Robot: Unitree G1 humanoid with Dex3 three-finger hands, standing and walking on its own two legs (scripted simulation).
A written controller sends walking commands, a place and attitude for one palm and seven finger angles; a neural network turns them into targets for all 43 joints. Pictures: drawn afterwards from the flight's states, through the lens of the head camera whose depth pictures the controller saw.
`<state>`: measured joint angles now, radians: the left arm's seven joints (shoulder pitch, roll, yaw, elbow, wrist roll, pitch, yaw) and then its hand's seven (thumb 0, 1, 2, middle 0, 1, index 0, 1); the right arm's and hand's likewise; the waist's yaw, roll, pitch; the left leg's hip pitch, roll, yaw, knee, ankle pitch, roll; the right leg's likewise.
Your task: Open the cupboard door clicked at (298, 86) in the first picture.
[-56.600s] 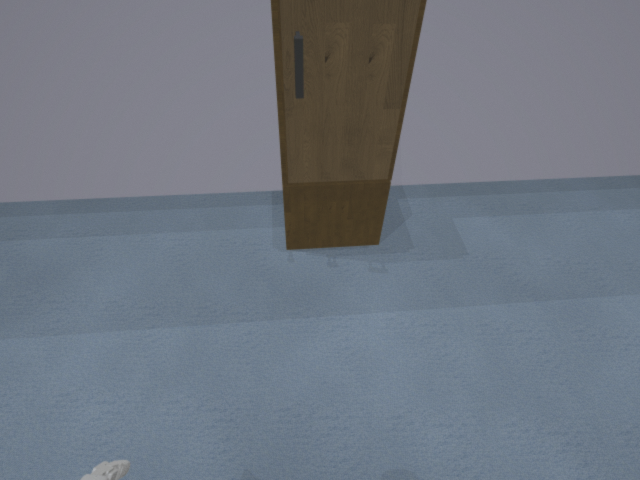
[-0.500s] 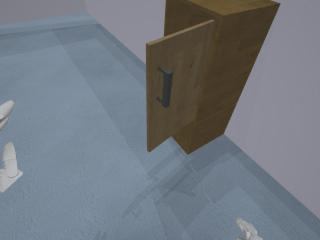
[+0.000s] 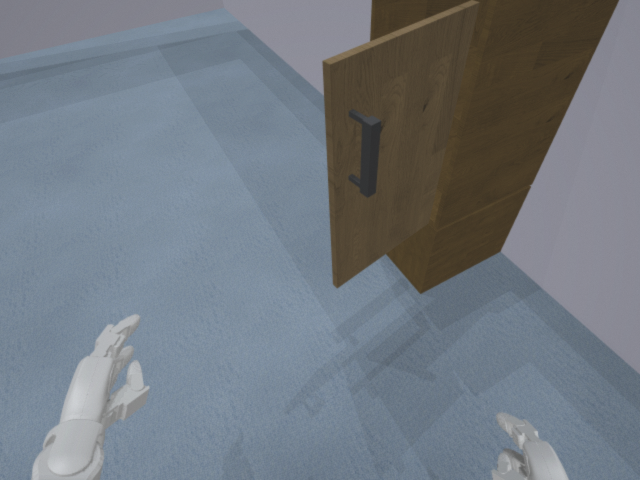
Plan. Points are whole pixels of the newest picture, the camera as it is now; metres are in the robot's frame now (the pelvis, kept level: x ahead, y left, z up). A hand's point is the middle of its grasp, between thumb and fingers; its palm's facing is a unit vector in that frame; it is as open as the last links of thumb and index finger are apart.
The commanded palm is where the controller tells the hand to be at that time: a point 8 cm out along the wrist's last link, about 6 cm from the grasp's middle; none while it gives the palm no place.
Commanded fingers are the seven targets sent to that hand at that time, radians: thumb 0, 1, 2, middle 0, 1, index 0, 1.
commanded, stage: let the arm hang, fingers relaxed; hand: left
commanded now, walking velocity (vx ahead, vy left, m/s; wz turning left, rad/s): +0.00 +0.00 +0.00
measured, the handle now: (361, 154) +0.64 -0.05 +0.05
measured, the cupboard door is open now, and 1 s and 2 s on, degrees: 100 100 100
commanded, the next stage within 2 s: look to check the result in 0.96 s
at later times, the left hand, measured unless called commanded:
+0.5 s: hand out of the picture -0.03 +0.19 -0.16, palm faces +0.05 -0.98 -0.22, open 7.3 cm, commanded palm none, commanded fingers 0.00 0.90 0.90 -0.20 -0.30 -0.20 -0.30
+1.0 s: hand out of the picture -0.02 +0.18 -0.16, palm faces +0.03 -0.98 -0.19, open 7.3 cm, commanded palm none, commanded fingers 0.00 0.90 0.90 -0.20 -0.30 -0.20 -0.30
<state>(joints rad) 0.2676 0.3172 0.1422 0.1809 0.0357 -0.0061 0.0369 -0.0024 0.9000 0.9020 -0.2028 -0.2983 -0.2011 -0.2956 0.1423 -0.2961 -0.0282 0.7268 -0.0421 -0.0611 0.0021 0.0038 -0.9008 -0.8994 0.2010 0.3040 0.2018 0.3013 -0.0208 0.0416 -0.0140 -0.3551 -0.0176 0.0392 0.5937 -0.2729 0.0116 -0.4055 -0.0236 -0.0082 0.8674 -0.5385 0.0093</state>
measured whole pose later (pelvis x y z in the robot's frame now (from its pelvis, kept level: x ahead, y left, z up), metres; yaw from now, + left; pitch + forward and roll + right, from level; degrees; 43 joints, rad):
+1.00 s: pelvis -0.01 +0.02 +0.02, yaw +0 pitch -2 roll +0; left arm 0.28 0.14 0.01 1.15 0.01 0.00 0.03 0.00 0.91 0.90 -0.20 -0.30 -0.20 -0.29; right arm 0.32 -0.12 0.00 1.16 -0.02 -0.01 -0.03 0.00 -0.90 -0.90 0.20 0.30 0.20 0.30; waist -0.01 0.01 0.04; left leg -0.17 -0.03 0.05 0.38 -0.19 0.04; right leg -0.18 0.00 0.00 0.42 -0.22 -0.01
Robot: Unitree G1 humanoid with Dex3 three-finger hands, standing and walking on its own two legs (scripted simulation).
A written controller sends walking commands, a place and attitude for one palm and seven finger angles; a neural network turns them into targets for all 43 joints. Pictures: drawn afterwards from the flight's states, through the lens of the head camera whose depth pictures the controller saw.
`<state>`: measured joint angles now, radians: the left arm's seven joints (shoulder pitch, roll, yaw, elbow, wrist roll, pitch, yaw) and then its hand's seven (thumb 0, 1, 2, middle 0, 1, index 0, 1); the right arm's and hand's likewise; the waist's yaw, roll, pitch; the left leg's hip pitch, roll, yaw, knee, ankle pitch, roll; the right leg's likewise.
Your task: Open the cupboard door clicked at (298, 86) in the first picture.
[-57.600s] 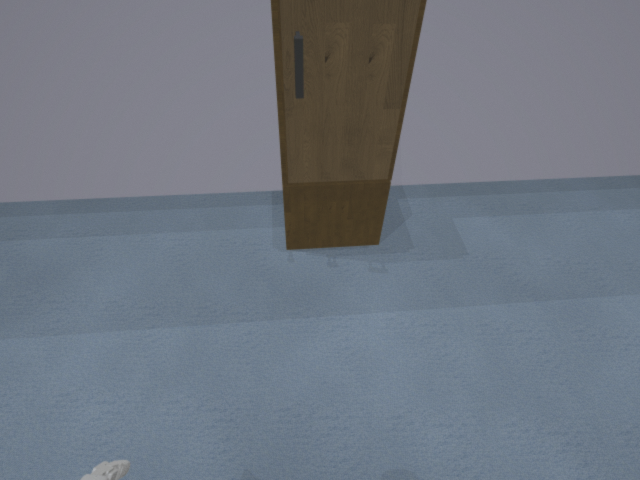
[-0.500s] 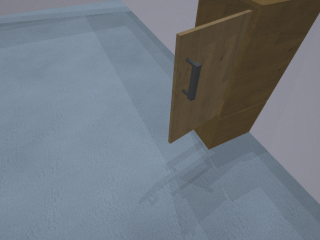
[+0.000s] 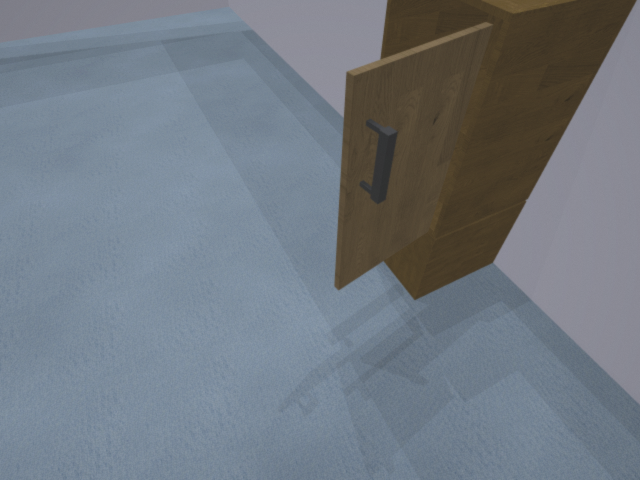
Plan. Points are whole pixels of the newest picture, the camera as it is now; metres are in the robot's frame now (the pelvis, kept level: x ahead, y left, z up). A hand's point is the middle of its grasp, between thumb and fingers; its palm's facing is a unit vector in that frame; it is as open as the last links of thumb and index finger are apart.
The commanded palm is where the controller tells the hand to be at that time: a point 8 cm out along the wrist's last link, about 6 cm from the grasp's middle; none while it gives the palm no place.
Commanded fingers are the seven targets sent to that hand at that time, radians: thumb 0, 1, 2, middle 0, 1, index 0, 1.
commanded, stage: look to check the result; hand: left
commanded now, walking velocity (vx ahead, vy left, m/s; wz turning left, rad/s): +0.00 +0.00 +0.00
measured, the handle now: (375, 162) +0.65 -0.07 +0.03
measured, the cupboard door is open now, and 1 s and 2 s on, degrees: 100 100 100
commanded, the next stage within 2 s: stand and wait in 0.52 s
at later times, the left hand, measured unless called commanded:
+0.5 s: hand out of the picture +0.00 +0.17 -0.18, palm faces +0.03 -0.98 -0.20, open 7.4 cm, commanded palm none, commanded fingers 0.00 0.90 0.90 -0.20 -0.30 -0.20 -0.30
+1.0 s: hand out of the picture +0.06 +0.19 -0.16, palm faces +0.01 -0.96 -0.27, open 7.4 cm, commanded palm none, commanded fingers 0.00 0.90 0.90 -0.20 -0.30 -0.20 -0.30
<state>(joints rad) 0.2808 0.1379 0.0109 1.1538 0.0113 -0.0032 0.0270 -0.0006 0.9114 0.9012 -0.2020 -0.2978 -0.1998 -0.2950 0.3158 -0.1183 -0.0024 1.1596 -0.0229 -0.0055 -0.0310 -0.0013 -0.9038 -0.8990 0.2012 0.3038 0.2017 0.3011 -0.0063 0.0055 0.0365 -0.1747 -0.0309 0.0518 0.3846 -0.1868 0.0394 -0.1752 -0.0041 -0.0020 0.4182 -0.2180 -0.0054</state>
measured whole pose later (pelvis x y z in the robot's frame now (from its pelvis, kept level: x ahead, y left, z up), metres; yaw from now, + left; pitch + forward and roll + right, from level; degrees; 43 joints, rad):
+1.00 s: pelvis +0.02 -0.02 +0.00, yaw +0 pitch -1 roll +0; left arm 0.17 0.24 0.02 1.14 0.01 -0.02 0.01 0.00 0.91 0.90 -0.20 -0.30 -0.20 -0.30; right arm 0.18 -0.24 -0.01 1.15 -0.02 -0.01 -0.02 0.00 -0.90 -0.90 0.20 0.30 0.20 0.30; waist -0.01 0.01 0.06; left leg -0.13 0.00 0.03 0.34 -0.19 0.01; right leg -0.12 0.02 -0.02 0.35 -0.21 -0.03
